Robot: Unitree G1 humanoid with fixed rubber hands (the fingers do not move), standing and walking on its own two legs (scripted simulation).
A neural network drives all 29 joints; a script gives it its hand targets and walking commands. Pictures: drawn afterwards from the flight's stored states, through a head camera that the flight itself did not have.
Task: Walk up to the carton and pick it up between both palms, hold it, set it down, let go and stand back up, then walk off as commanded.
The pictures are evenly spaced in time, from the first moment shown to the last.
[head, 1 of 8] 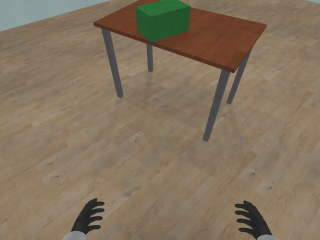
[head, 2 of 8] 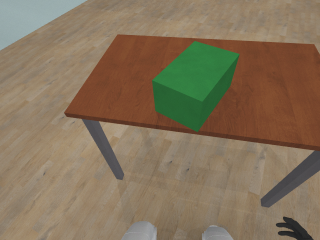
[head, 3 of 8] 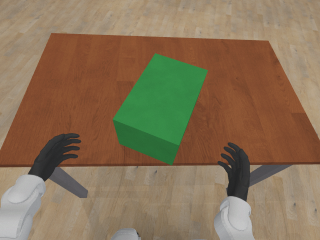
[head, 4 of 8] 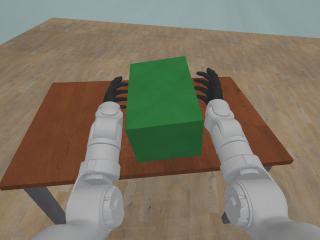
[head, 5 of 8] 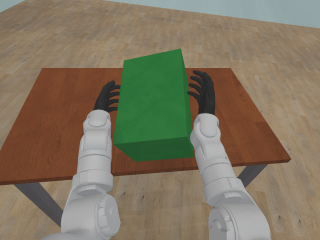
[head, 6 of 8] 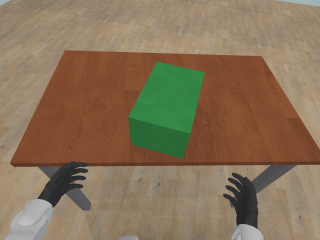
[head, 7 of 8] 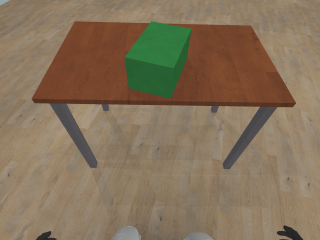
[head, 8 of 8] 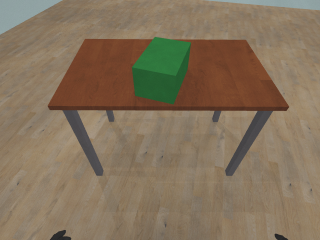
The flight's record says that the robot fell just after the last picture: no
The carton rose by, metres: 0.20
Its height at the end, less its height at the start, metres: +0.00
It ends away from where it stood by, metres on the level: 0.02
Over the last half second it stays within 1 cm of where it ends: yes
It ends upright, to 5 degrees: yes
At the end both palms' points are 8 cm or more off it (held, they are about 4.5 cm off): yes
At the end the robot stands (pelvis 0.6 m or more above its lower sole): yes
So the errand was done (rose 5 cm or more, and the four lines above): yes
